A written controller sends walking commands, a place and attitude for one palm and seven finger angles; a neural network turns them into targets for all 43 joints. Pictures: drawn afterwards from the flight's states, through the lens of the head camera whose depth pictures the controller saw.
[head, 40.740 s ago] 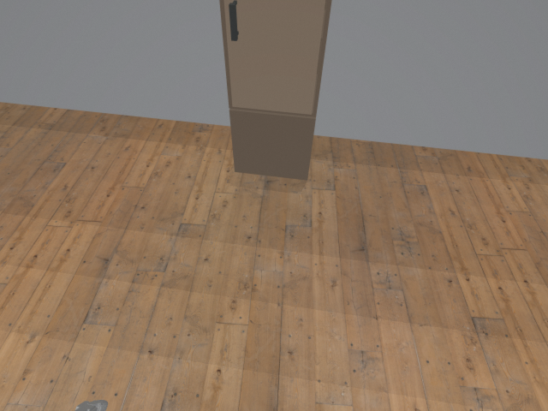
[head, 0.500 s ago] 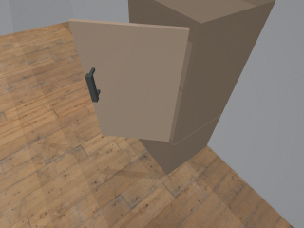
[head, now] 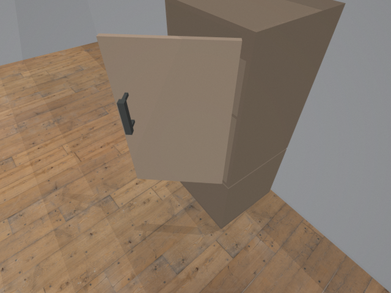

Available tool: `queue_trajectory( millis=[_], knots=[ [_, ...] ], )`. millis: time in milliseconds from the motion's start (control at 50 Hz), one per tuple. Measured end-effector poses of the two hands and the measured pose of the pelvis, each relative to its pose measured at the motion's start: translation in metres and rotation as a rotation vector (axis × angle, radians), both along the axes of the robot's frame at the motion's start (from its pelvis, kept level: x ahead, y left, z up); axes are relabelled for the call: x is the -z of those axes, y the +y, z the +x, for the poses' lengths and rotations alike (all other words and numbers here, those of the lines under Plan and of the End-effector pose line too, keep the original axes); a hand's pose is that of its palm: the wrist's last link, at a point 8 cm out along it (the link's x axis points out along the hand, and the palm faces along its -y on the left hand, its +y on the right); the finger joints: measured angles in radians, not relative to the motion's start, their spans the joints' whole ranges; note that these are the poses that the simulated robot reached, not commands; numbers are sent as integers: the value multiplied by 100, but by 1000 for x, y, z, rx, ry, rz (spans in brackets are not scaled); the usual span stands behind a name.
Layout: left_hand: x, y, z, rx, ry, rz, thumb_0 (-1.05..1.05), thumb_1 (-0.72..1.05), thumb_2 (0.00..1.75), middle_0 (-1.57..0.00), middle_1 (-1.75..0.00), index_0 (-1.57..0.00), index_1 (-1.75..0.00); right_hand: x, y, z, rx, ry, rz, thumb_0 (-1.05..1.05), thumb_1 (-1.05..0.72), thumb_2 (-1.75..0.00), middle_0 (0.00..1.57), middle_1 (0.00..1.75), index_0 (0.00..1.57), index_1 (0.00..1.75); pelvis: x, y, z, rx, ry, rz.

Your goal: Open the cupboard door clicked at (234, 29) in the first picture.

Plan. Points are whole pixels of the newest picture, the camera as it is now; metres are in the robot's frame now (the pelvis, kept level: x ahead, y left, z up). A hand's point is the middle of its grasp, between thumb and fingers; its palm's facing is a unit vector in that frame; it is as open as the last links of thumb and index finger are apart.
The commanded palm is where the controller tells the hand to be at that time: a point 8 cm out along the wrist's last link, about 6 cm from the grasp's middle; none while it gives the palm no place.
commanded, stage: look again from close up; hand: left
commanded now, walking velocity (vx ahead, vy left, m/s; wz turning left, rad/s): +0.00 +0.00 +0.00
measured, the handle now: (127, 113) +0.60 +0.24 +0.03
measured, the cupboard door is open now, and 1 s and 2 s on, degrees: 49 49 49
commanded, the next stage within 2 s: shuffle to correct the standing spot in 0.20 s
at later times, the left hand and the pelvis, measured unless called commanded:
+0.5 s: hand out of the picture -0.03 +0.17 -0.18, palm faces +0.07 -0.99 -0.15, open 7.4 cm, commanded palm none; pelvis -0.01 +0.02 +0.00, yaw +0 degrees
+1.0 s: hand out of the picture +0.07 +0.22 -0.18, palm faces +0.09 -0.98 -0.18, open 7.3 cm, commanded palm none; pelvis +0.06 +0.05 -0.01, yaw +0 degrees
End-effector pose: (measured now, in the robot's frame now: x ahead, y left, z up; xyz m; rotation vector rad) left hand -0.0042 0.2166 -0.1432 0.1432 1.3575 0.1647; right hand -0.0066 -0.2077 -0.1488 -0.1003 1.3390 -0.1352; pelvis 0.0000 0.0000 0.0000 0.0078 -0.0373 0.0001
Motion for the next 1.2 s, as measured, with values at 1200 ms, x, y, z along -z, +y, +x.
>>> queue_trajectory(
  millis=[1200],
  knots=[
    [3, 62, 74, -6, 3, -5, 1, 92, 90, -20, -29, -19, -30, -13, 35, 86, 0, -24, -83, 3, -94, -90, 20, 30, 20, 30, -1, 55, 57, 15, 19, 3]
  ],
)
